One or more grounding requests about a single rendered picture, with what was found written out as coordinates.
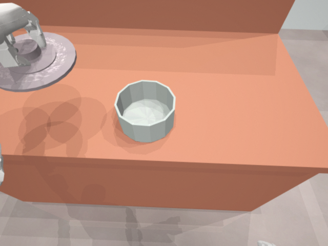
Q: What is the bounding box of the table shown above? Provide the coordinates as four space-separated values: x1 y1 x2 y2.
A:
0 0 328 211

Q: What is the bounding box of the robot left hand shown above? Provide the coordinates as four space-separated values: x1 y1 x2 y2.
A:
0 3 47 68

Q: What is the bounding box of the lid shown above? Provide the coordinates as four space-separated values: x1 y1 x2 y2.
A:
0 32 77 92

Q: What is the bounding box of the pot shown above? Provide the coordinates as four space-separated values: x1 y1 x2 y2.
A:
114 80 176 142

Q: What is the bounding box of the knob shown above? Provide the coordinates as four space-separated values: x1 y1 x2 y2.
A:
13 39 42 61

